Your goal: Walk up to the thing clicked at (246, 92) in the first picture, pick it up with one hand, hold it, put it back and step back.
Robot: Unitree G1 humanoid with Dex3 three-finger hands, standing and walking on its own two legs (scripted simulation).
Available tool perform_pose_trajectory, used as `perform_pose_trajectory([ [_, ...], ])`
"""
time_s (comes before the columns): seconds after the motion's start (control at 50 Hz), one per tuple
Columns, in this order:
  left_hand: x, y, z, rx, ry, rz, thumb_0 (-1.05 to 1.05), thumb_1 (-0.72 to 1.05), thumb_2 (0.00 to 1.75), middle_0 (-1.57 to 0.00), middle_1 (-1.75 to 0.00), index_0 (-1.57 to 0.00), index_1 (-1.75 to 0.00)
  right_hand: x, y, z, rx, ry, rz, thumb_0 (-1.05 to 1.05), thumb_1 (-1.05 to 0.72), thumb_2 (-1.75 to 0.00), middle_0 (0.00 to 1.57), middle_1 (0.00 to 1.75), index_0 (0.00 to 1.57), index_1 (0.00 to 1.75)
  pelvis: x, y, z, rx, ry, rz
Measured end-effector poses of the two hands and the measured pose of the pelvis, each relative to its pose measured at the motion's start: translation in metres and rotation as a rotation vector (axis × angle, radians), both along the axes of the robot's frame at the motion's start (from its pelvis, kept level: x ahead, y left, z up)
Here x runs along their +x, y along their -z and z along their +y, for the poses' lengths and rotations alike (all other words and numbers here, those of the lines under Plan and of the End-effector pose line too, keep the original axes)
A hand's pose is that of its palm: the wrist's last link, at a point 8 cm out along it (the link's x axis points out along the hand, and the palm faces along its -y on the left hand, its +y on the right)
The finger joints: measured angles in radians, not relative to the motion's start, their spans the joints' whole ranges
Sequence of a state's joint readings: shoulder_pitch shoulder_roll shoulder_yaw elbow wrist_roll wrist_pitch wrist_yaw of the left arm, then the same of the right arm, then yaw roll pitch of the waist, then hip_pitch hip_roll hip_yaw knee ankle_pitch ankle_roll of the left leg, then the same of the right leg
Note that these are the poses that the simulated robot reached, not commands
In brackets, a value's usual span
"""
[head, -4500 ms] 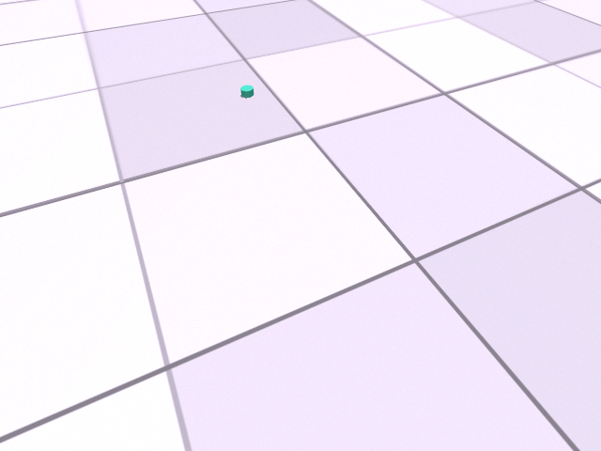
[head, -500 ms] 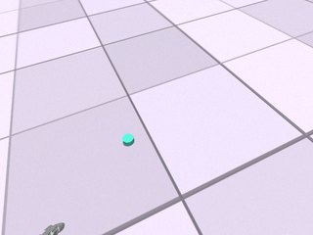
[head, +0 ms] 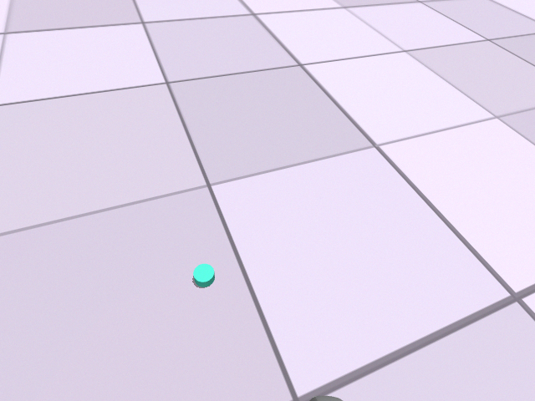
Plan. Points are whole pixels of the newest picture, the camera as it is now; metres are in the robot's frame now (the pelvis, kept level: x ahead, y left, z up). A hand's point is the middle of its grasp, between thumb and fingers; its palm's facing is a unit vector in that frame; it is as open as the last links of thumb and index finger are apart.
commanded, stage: walk up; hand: left
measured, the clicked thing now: (204, 275) +0.71 +0.22 -0.75
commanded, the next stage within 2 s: none
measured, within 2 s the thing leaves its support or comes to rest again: neither
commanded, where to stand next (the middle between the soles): +0.31 -0.02 m, yaw +0 degrees
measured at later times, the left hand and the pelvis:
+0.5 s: hand (128, 351) +0.23 +0.24 -0.12, palm faces -0.03 -0.91 -0.41, open 7.4 cm; pelvis +0.16 -0.03 +0.00, yaw +0 degrees
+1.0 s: hand (138, 312) +0.31 +0.25 -0.16, palm faces -0.05 -0.93 -0.36, open 7.4 cm; pelvis +0.25 -0.01 -0.01, yaw -1 degrees
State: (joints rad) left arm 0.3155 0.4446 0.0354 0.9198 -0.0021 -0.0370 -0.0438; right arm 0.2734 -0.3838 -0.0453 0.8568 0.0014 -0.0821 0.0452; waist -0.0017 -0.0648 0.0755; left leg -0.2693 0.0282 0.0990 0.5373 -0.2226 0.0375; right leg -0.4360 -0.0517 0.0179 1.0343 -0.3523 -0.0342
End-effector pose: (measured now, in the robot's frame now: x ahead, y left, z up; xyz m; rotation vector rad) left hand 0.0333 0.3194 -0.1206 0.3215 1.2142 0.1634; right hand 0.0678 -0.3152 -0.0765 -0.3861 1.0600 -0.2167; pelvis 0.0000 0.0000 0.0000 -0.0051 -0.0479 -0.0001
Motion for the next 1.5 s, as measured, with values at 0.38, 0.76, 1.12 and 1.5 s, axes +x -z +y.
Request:
perform_pose_trajectory([
  [0.38, 0.177, -0.033, -0.043, 0.08, 0.05, -0.162, 0.0, 0.91, 0.9, -0.21, -0.3, -0.2, -0.3, 0.089, 0.053, -0.039, 0.084, 0.047, 0.141, 0.01, -0.9, -0.9, 0.2, 0.3, 0.21, 0.3, 0.127, 0.01, -0.038, 0.008, 0.013, -0.012],
  [0.76, 0.235, 0.009, -0.007, 0.034, -0.005, 0.003, 0.0, 0.91, 0.9, -0.21, -0.3, -0.2, -0.3, 0.215, 0.027, -0.004, -0.002, 0.013, 0.076, 0.0, -0.9, -0.89, 0.2, 0.3, 0.21, 0.3, 0.22, 0.013, -0.004, 0.001, 0.005, 0.01],
  [1.12, 0.304, -0.006, -0.028, 0.027, -0.004, -0.022, 0.0, 0.9, 0.9, -0.21, -0.3, -0.2, -0.3, 0.281, 0.041, 0.01, 0.084, 0.03, 0.087, 0.01, -0.9, -0.89, 0.2, 0.3, 0.21, 0.3, 0.259, 0.002, -0.01, 0.001, 0.012, 0.012],
  [1.5, 0.329, -0.015, -0.039, -0.003, -0.001, -0.026, 0.0, 0.9, 0.9, -0.21, -0.3, -0.2, -0.3, 0.275, 0.025, -0.001, 0.061, 0.078, 0.127, 0.0, -0.9, -0.9, 0.2, 0.3, 0.21, 0.3, 0.264, -0.013, -0.011, 0.002, 0.017, 0.003],
])
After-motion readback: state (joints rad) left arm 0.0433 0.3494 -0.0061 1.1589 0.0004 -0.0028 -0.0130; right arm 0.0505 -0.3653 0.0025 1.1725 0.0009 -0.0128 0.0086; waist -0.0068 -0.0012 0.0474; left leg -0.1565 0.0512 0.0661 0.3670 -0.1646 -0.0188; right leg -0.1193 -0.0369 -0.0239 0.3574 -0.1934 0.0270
